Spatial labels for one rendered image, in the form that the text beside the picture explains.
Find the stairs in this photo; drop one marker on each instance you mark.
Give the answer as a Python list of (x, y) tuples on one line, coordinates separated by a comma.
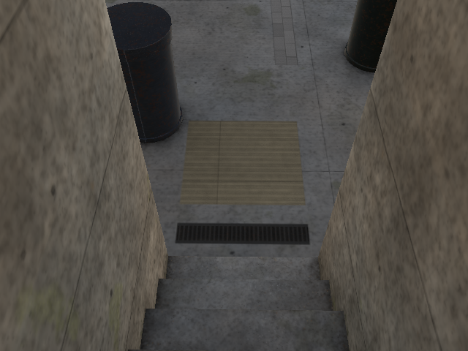
[(243, 304)]

